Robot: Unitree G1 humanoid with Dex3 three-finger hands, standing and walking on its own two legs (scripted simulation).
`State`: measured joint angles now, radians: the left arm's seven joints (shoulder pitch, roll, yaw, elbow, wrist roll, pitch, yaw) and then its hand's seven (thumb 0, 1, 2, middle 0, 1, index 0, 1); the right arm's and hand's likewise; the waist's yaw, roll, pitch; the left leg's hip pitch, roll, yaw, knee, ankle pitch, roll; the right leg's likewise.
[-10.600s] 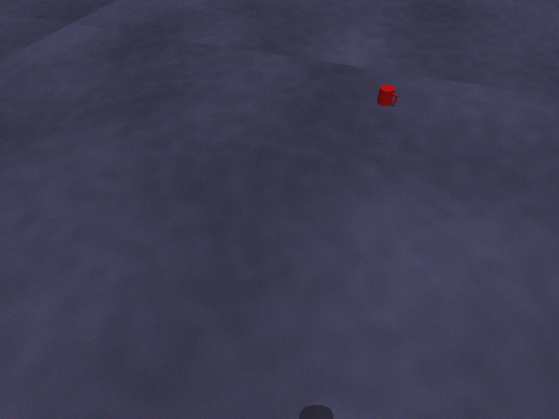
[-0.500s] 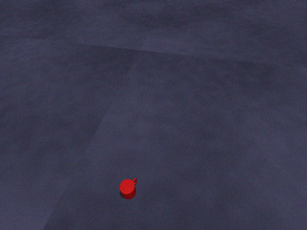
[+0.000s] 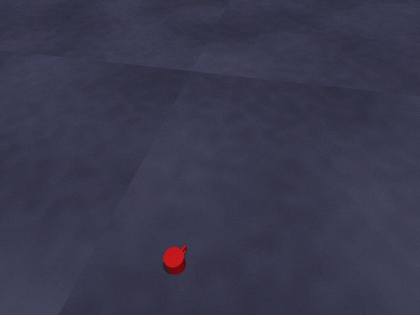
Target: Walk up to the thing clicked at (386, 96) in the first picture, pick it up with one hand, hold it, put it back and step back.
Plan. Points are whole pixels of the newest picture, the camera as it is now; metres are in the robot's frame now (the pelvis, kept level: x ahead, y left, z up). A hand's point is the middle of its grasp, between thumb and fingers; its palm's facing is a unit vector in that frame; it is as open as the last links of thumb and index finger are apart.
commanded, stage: walk up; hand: left
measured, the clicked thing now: (177, 257) +0.49 +0.18 -0.73
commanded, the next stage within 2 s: stand in 1.28 s
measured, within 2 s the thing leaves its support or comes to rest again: neither
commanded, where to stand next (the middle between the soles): +0.08 -0.03 m, yaw -2 degrees
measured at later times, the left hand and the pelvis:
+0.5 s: hand out of the picture +0.10 +0.24 -0.16, palm faces -0.02 -0.94 -0.34, open 7.4 cm; pelvis +0.02 -0.01 -0.01, yaw -1 degrees
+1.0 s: hand out of the picture +0.11 +0.24 -0.16, palm faces -0.05 -0.94 -0.34, open 7.4 cm; pelvis +0.02 -0.02 -0.01, yaw -3 degrees
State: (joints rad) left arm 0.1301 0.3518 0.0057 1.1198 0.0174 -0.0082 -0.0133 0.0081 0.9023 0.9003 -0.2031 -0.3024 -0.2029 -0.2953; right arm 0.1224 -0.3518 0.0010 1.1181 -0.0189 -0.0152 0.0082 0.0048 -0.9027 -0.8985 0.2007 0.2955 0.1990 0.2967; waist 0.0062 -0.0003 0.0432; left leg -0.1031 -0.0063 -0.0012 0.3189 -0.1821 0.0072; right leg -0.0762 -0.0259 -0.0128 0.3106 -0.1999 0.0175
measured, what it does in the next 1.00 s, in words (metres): stands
